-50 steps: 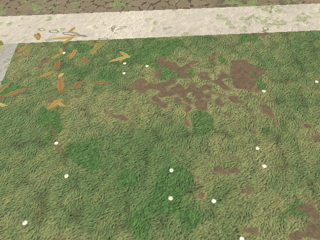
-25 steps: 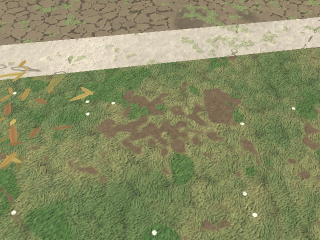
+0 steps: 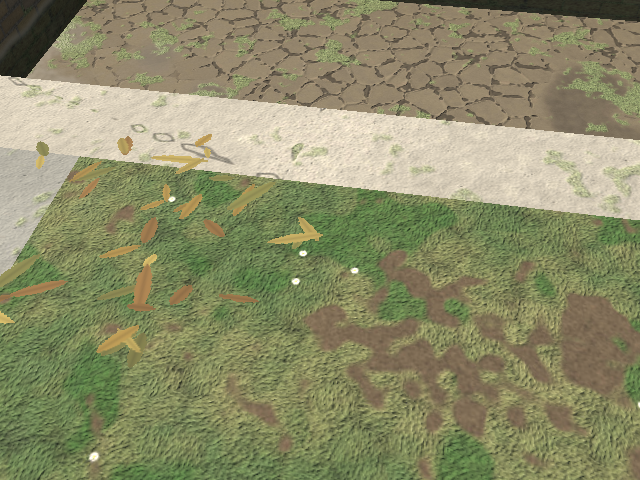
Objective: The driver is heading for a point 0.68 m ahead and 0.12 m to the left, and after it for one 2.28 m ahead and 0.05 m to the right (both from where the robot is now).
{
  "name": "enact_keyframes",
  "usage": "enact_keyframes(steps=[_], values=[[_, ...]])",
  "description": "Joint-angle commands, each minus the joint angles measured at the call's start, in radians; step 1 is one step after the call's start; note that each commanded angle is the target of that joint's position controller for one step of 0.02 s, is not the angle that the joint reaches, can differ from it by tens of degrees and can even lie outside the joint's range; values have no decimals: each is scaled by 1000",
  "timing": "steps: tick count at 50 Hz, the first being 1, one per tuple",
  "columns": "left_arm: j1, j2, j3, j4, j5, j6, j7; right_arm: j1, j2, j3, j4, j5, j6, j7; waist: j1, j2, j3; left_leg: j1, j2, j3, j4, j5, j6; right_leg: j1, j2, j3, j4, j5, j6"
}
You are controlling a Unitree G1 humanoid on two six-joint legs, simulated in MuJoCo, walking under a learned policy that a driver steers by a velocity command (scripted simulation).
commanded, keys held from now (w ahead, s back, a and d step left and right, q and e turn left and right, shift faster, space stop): w+q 0.34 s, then w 0.42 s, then e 0.24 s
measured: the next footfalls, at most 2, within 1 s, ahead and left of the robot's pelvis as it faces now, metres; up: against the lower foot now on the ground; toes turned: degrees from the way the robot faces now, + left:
left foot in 0.20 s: +0.27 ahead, +0.15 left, +0.00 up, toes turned +11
right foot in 0.74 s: +0.63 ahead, +0.03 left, +0.00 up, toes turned +17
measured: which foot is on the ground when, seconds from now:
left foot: up 0.00-0.18, down 0.20-0.76, up 0.78-1.00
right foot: down 0.00-0.22, up 0.24-0.72, down 0.74-1.00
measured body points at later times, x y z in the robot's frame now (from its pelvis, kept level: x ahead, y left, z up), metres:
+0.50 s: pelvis +0.26 +0.08 +0.00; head +0.29 +0.11 +0.45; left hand +0.38 +0.39 -0.10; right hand +0.41 -0.17 -0.10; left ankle +0.23 +0.14 -0.74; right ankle +0.46 -0.07 -0.67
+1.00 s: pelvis +0.54 +0.09 +0.00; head +0.59 +0.09 +0.45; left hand +0.54 +0.38 -0.12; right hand +0.76 -0.13 -0.10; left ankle +0.55 +0.26 -0.68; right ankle +0.59 +0.02 -0.74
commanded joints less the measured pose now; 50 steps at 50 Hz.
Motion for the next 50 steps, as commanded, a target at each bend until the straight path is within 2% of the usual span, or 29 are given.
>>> enact_keyframes(steps=[1,5,7,8,9,10,11,12,13,14,15,16,17,19,21,27,32,35,36,37,38,39,40,41,42,43,44,46,50], values=[[-74,169,36,-70,-6,-9,11,-58,-11,7,-81,-3,-13,22,-6,-85,35,25,11,31,-142,117,8,-35,-277,68,-132,258,-146],[-23,201,50,-45,-28,18,12,-150,-23,6,-135,-3,-9,43,14,-83,62,6,-8,74,-248,63,46,93,-317,22,-85,317,-121],[-31,225,58,-45,-39,32,14,-138,-48,-5,-151,-6,-4,48,-15,-103,38,65,-50,116,-270,-29,81,140,-325,-7,7,537,-99],[-40,240,63,-48,-46,39,16,-95,-69,-18,-147,-7,0,48,-47,-121,-1,140,-87,146,-268,-80,102,151,-321,-23,95,701,-88],[-55,246,65,-53,-52,47,17,11,-102,-39,-124,-6,5,45,-113,-119,-62,281,-134,175,-294,-91,130,131,-301,-46,254,813,-71],[-58,223,56,-58,-50,50,18,182,-160,-74,-75,-2,10,32,-200,-87,-151,536,-181,170,-343,-42,168,20,-257,-69,486,768,-36],[-19,134,25,-80,-3,43,16,289,-256,-101,-51,7,20,9,-203,119,-221,809,-1,-120,-364,-2,235,-267,-186,-71,824,211,16],[25,55,-5,-137,1,11,4,214,-310,-95,-97,3,1,16,-98,278,-356,1041,196,-721,-563,-290,435,-630,25,125,1116,-403,59],[-94,162,15,-144,-37,-20,-8,212,-211,-66,-111,-1,-19,31,-174,98,-343,1019,210,-730,-660,-349,389,-732,-27,275,1159,-355,35],[-151,174,18,-169,-61,-37,-13,185,-174,-54,-104,-10,-35,32,-159,62,-212,911,182,-597,-658,-293,349,-775,-64,260,1114,-265,8],[-148,156,15,-159,-44,-43,-4,124,-152,-46,-107,-11,-43,32,-109,-34,-132,765,137,-480,-651,-166,315,-725,-109,262,1025,-185,4],[-133,163,21,-146,-19,-38,3,68,-120,-36,-117,-14,-45,27,-74,-32,-104,661,99,-389,-653,-55,294,-655,-140,268,935,-134,11],[-114,164,24,-140,-13,-27,1,41,-110,-30,-131,-25,-46,21,-49,-3,-92,592,75,-348,-671,16,287,-594,-153,272,901,-99,18],[-87,141,22,-128,-5,-5,0,38,-106,-27,-130,-24,-52,11,-37,-5,-91,537,57,-275,-695,146,292,-557,-151,248,835,-51,48],[-129,116,14,-139,2,7,2,72,-118,-29,-111,-21,-57,-1,-49,-12,-68,515,41,-210,-716,218,288,-580,-145,232,732,39,77],[-307,78,-7,-184,-13,-2,-15,149,-130,-27,-49,-16,-55,-15,-127,27,-1,514,4,-125,-738,78,219,-538,-99,210,368,362,83],[-383,98,-7,-221,-18,-21,-39,212,-134,-30,9,-13,-43,-18,-150,29,38,687,84,-176,-667,141,218,-611,-81,217,259,280,30],[-316,122,3,-210,-19,-27,-46,202,-146,-35,21,-11,-29,-25,-106,60,7,749,101,-183,-585,356,190,-516,-49,188,232,158,-16],[-233,144,16,-188,-17,-28,-42,183,-150,-35,18,-12,-24,-26,-57,65,-47,742,74,-158,-492,533,174,-388,-16,155,212,150,-40],[-93,182,34,-151,-12,-29,-35,171,-133,-25,13,-17,-21,-25,12,46,-151,680,20,-115,-319,593,146,-168,-29,161,218,198,-79],[84,240,45,-128,0,-27,-29,178,-87,-4,-9,-36,-21,-26,72,-62,-307,485,-51,-78,-22,318,110,132,-211,377,251,207,-150],[127,286,58,-95,1,-20,-37,319,2,18,-10,-19,-38,-21,-8,-372,-394,115,-237,-49,307,-425,28,415,-406,845,146,111,-311],[98,189,30,-103,-30,-19,-41,267,-92,6,-2,-17,-51,-19,23,-261,-341,14,-192,-127,401,-492,23,394,-387,889,83,99,-291],[14,155,19,-121,-28,-13,-38,165,-130,-6,-24,-8,-58,-15,18,-187,-212,-19,-144,-91,406,-420,16,269,-356,719,93,257,-258],[-49,144,13,-138,-18,-6,-35,107,-126,-4,-34,-19,-64,-19,-4,-92,-147,14,-105,-51,369,-360,3,138,-313,601,100,474,-239],[-81,126,7,-142,-17,0,-33,70,-124,-10,-45,-38,-66,-21,-22,-52,-102,39,-82,-32,311,-334,-11,38,-280,525,95,642,-237],[-86,117,0,-138,-8,1,-29,77,-105,-9,-53,-43,-62,-21,-50,-70,-107,96,-65,-35,262,-308,-20,-20,-256,484,82,730,-232],[-90,142,8,-130,-9,4,-22,102,-58,1,-56,-37,-45,-28,-78,-116,-117,145,-68,-24,148,-294,-45,-71,-228,434,64,815,-241],[-91,211,37,-129,-25,37,2,53,-50,4,-69,-36,-19,-45,-77,-127,-148,203,-106,-4,-51,-163,-75,-143,-198,393,61,760,-227]])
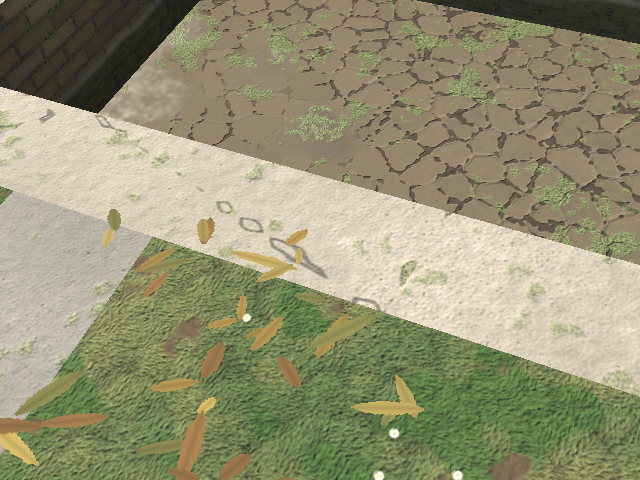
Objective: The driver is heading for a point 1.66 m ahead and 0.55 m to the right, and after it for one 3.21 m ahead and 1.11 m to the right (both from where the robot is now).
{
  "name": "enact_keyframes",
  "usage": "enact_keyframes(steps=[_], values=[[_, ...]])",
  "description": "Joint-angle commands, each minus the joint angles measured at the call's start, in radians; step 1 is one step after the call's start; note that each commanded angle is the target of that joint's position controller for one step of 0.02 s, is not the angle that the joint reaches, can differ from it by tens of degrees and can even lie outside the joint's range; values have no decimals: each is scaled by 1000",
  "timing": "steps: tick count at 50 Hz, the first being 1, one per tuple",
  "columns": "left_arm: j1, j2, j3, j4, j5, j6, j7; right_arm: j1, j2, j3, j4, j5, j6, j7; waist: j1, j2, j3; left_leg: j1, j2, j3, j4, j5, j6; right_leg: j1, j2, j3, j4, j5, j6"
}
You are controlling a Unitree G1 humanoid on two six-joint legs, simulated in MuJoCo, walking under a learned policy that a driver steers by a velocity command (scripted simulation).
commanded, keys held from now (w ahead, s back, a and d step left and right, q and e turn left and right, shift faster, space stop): e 0.68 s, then no key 0.32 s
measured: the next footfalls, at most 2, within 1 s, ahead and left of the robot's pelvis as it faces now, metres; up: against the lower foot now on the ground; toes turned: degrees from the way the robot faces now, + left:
left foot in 0.22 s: +0.20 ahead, +0.13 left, +0.00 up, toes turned -13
right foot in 0.64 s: +0.08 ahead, -0.11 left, +0.00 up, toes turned -25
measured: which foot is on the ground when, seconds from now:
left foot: up 0.00-0.20, down 0.22-0.64, up 0.66-1.00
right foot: down 0.00-0.22, up 0.24-0.62, down 0.64-1.00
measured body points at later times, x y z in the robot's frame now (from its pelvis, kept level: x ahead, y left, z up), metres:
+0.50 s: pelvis +0.09 +0.04 +0.00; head +0.13 +0.04 +0.44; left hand +0.30 +0.28 -0.12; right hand +0.15 -0.27 -0.10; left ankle +0.16 +0.14 -0.74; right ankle +0.05 -0.10 -0.69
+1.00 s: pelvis +0.08 -0.01 +0.00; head +0.09 -0.03 +0.44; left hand +0.35 +0.14 -0.10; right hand +0.06 -0.32 -0.12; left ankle +0.16 +0.13 -0.72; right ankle +0.04 -0.09 -0.75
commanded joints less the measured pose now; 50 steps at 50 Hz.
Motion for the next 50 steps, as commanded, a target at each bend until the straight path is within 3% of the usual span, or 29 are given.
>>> enact_keyframes(steps=[1,4,7,9,10,11,12,13,14,15,16,18,23,27,29,31,32,33,34,35,36,37,38,40,44,47,50], values=[[-51,208,58,-76,-17,11,24,81,-67,-21,-33,1,14,-12,-51,-111,-185,109,-25,9,-116,137,-23,49,-240,177,-41,623,-166],[-30,200,59,-69,-24,38,37,-7,-65,-21,-53,6,21,-9,-24,-124,-166,133,-45,-7,-223,201,-27,30,-222,209,-26,443,-136],[-26,199,62,-74,-23,62,46,-55,-83,-28,-68,11,11,0,-13,-147,-148,156,-65,-25,-330,164,-21,53,-222,293,17,287,-124],[-67,188,60,-93,-26,72,51,-17,-98,-38,-57,13,-5,7,-48,-162,-142,230,-68,-25,-471,204,2,61,-199,349,74,208,-93],[-79,169,54,-104,-27,75,54,15,-109,-43,-48,8,-14,7,-68,-155,-146,313,-40,-25,-578,319,26,39,-162,350,123,155,-58],[-49,117,38,-118,-11,73,54,46,-166,-55,-51,-9,-16,-1,-53,-56,-206,460,126,-137,-578,486,89,-40,-109,301,258,-30,-9],[59,65,25,-121,-2,67,52,16,-221,-66,-69,-30,0,-9,16,194,-231,605,333,-358,-549,791,243,-247,37,148,459,-495,54],[82,142,40,-117,-4,65,51,58,-176,-61,-59,-33,10,-3,-14,231,-272,592,420,-487,-576,775,348,-317,9,97,672,-593,96],[71,207,64,-102,-15,73,52,31,-125,-45,-69,-24,9,0,-18,138,-230,552,367,-395,-575,703,335,-334,-28,108,790,-525,119],[54,212,73,-93,-20,89,57,-10,-100,-38,-70,-17,12,1,-9,90,-194,510,299,-282,-572,624,291,-347,-50,95,835,-457,139],[47,203,76,-92,-20,106,62,-45,-90,-34,-74,-8,17,0,-5,86,-169,467,259,-212,-583,546,265,-347,-65,86,848,-406,156],[25,158,66,-114,-21,122,59,-63,-105,-36,-64,-12,25,-4,-7,115,-129,384,210,-111,-619,507,263,-309,-73,38,824,-327,177],[-54,113,47,-183,-16,120,40,-40,-137,-51,-40,-11,38,-16,-48,140,-168,441,244,-32,-630,501,295,-243,-115,-9,595,-271,175],[-65,129,50,-207,-15,125,20,-44,-173,-64,-25,3,44,-4,-54,150,-173,431,275,7,-618,480,288,-133,-114,-62,436,-250,138],[-47,134,56,-210,-15,130,9,-54,-183,-68,-16,18,46,1,-36,146,-164,427,283,23,-582,450,262,-77,-107,-83,319,-204,104],[20,143,68,-186,-11,131,6,-36,-162,-66,8,35,48,1,-3,108,-161,354,243,87,-475,341,178,73,-71,-95,118,-54,45],[47,203,87,-185,-10,129,17,14,-118,-56,26,20,49,7,-13,-50,-147,213,171,179,-300,166,84,193,-157,59,24,149,-10],[38,316,105,-218,-9,126,36,6,-61,-35,-21,-36,50,12,-49,-370,-130,-78,18,230,3,-308,-24,292,-419,418,28,510,-169],[54,297,97,-233,37,101,24,-105,-105,-49,-50,-18,45,0,43,-273,-181,-109,-24,57,166,-344,-19,188,-469,487,-22,412,-290],[8,266,86,-229,41,81,20,-111,-134,-60,-42,9,50,-6,14,-188,-146,-108,0,26,220,-255,-1,155,-412,387,-36,312,-247],[-56,230,78,-231,21,71,26,-77,-135,-65,-18,14,55,-13,-20,-155,-127,-109,12,18,208,-162,8,141,-355,317,-32,235,-185],[-93,185,62,-235,4,70,32,-51,-136,-68,8,7,61,-20,-33,-146,-129,-96,21,15,200,-108,1,137,-325,274,-26,220,-149],[-111,169,51,-235,0,70,38,-30,-134,-69,16,0,63,-21,-45,-160,-134,-55,14,22,215,-56,-9,110,-304,242,-24,264,-143],[-103,142,37,-230,10,70,46,-8,-119,-67,24,9,60,-16,-52,-161,-159,-5,2,29,208,-1,-20,115,-284,208,-23,307,-148],[-92,141,32,-209,12,70,52,-41,-79,-45,21,11,58,-6,-26,-160,-144,54,19,24,-40,29,-29,154,-274,205,-19,233,-145],[-95,158,34,-193,16,74,44,-45,-85,-40,23,14,56,3,-7,-171,-117,162,16,39,-180,-14,-25,100,-280,231,-21,163,-162],[-109,145,26,-170,9,76,33,-24,-89,-38,36,18,49,7,-14,-160,-98,247,4,51,-326,4,-11,73,-276,264,-1,150,-159]])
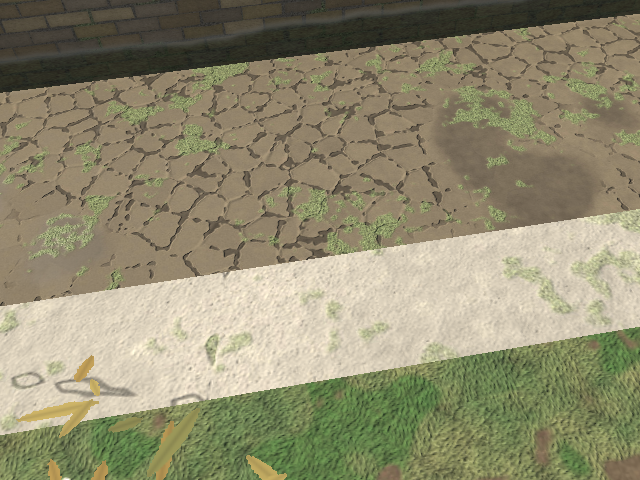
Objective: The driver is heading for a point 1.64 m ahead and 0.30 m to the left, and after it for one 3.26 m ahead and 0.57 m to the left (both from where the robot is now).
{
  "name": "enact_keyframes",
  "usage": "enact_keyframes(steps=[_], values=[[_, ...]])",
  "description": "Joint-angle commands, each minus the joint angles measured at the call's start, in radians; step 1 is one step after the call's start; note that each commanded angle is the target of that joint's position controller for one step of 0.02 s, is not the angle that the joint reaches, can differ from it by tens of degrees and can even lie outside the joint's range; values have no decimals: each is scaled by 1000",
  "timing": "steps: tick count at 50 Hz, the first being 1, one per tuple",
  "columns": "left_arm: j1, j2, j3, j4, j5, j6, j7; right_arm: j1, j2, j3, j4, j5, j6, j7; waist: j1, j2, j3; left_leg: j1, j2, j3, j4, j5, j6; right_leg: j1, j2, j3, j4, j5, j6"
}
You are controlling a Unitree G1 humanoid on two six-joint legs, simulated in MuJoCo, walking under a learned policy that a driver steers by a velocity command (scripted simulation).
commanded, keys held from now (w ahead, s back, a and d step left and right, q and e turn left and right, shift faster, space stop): no key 1.00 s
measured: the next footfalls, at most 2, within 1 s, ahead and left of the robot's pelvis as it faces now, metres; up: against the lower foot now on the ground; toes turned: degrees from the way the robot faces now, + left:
left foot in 0.06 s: +0.04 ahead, +0.15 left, +0.00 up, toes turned -1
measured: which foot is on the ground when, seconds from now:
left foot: up 0.00-0.04, down 0.06-1.00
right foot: down 0.00-1.00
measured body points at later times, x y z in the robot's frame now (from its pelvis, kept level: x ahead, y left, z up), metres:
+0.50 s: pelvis +0.01 +0.03 +0.00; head +0.01 +0.03 +0.45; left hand +0.10 +0.30 -0.13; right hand +0.12 -0.23 -0.13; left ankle +0.00 +0.15 -0.74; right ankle +0.01 -0.09 -0.74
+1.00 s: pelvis +0.01 +0.04 +0.00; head +0.01 +0.05 +0.45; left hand +0.05 +0.30 -0.15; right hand +0.07 -0.22 -0.14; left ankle +0.00 +0.15 -0.74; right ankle +0.01 -0.09 -0.74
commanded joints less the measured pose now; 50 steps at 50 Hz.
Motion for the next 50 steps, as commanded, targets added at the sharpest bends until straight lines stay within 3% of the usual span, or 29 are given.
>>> enact_keyframes(steps=[1,2,3,4,5,6,7,10,18,34,50], values=[[-18,149,35,-28,-10,-8,-3,-11,-75,-13,-53,0,-24,5,-1,-141,-59,92,-9,18,-216,88,19,44,-248,231,-95,255,-154],[-6,133,29,-14,-15,-11,-4,11,-71,-8,-43,-10,-31,9,-20,-115,-60,176,-3,9,-351,244,34,19,-226,222,-85,240,-118],[25,109,20,-4,-3,-20,-5,26,-104,-10,-41,-24,-37,7,-8,-66,-91,275,59,-58,-362,407,56,-15,-190,202,-65,181,-65],[78,114,24,4,15,-31,-12,23,-178,-25,-42,-25,-36,3,48,56,-111,321,130,-103,-297,567,99,-52,-113,132,-20,84,-23],[69,95,21,12,12,-33,-11,-12,-141,-19,-28,-17,-36,10,54,131,-118,217,121,-107,-302,392,144,15,-66,65,-37,11,16],[18,122,25,17,14,-29,-9,-41,-90,-5,-40,-17,-40,17,25,93,-88,171,90,-93,-321,286,137,42,-68,63,-33,20,32],[-11,126,30,15,8,-22,-5,-44,-83,-2,-34,-21,-45,19,14,78,-79,156,74,-76,-325,250,118,45,-70,61,-22,47,29],[-1,114,30,31,5,-2,3,-23,-86,5,-11,-20,-63,18,7,53,-56,147,51,-52,-318,234,94,46,-81,79,-29,102,15],[29,102,35,112,0,-8,11,-17,-80,19,40,-15,-57,7,-3,-21,-35,160,30,-39,-312,217,99,47,-82,76,-44,135,35],[54,102,33,260,-6,-13,28,0,-68,36,158,-12,-51,5,0,-16,-16,156,3,-24,-340,205,105,75,-83,55,-61,148,49],[75,82,20,350,-7,-15,32,49,-60,49,223,-10,-47,-1,-2,-21,-1,147,-9,-24,-351,191,113,63,-78,33,-69,129,58]])
Velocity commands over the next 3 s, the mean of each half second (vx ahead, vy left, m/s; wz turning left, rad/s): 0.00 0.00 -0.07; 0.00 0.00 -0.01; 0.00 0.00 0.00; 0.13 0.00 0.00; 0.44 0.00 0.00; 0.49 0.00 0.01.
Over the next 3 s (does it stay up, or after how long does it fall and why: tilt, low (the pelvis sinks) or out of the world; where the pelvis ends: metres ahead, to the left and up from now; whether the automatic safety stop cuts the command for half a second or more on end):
stays up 0.57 0.01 -0.02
